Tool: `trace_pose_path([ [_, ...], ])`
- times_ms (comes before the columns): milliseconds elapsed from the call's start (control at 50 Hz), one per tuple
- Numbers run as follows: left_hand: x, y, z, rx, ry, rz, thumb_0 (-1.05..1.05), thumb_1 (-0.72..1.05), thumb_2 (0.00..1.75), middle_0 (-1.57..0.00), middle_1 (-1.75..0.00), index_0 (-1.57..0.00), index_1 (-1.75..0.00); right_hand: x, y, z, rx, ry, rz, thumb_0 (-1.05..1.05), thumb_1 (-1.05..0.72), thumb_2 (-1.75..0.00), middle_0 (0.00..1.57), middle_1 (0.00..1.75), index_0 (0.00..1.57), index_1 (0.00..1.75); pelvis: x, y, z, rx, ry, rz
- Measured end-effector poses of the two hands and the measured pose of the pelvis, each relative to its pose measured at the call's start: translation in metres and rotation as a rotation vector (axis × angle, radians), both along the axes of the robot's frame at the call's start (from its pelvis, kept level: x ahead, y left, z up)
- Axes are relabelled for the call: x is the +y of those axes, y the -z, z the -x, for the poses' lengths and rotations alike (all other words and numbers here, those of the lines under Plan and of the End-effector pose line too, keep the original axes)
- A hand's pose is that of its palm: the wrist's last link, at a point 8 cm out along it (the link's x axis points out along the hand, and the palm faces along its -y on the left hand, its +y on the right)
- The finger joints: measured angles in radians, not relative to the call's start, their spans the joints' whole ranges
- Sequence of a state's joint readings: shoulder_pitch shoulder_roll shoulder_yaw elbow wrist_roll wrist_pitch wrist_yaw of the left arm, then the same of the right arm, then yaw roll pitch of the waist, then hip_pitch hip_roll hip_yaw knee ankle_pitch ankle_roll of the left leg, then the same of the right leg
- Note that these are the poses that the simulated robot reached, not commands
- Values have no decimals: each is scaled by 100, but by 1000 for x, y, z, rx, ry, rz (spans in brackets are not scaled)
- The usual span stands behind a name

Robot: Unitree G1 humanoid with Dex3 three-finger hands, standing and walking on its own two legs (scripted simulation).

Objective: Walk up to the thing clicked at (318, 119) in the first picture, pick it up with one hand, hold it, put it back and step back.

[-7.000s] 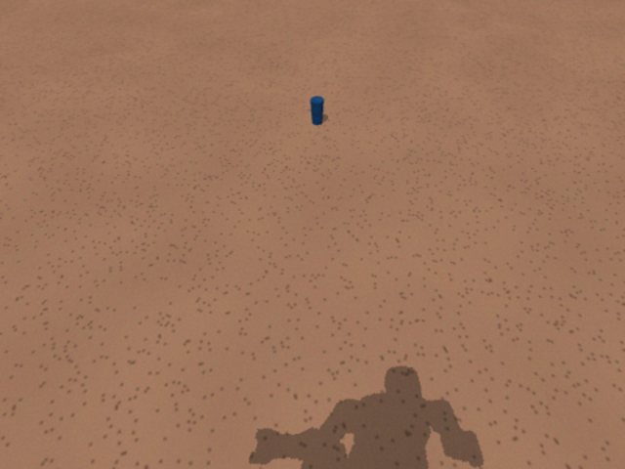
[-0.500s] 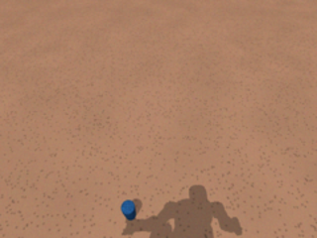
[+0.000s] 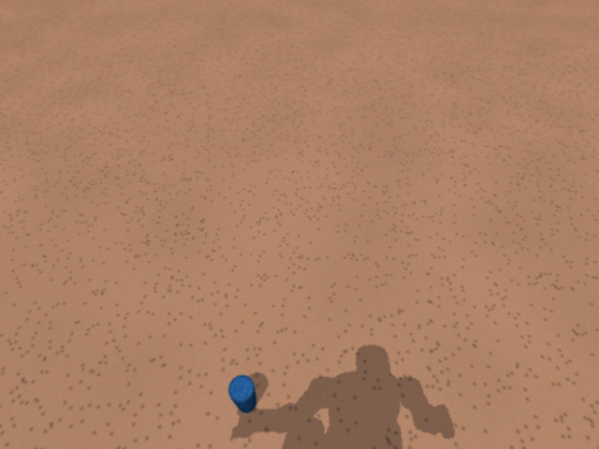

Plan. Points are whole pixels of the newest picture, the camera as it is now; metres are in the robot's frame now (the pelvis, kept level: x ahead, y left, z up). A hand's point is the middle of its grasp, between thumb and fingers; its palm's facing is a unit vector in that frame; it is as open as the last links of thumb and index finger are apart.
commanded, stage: stand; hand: left
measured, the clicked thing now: (244, 395) +0.39 +0.20 -0.71
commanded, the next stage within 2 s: none
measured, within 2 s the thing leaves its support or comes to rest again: neither
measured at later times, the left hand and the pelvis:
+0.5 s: hand out of the picture +0.06 +0.25 -0.16, palm faces -0.02 -0.94 -0.34, open 7.4 cm; pelvis -0.01 -0.01 +0.00, yaw +0 degrees
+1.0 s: hand out of the picture +0.07 +0.24 -0.16, palm faces -0.03 -0.94 -0.34, open 7.4 cm; pelvis +0.00 -0.01 +0.00, yaw -1 degrees
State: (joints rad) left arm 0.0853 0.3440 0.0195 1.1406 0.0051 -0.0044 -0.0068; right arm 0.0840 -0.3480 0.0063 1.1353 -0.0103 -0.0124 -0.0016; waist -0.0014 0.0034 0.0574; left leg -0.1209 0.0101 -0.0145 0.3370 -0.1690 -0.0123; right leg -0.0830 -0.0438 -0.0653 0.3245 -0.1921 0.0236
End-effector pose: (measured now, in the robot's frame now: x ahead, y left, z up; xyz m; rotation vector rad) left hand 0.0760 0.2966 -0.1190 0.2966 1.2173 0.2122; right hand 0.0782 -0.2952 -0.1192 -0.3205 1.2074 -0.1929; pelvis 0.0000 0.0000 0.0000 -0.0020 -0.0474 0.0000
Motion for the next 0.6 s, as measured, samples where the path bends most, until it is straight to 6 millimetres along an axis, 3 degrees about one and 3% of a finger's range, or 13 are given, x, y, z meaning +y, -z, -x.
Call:
trace_pose_path([
  [600, -8, 2, 26, 38, 13, 1, 0, 90, 90, -21, -30, -20, -30, -10, 3, 34, 55, 18, -5, 1, -91, -90, 20, 30, 20, 30, -7, 0, 13, 4, 3, -2],
])
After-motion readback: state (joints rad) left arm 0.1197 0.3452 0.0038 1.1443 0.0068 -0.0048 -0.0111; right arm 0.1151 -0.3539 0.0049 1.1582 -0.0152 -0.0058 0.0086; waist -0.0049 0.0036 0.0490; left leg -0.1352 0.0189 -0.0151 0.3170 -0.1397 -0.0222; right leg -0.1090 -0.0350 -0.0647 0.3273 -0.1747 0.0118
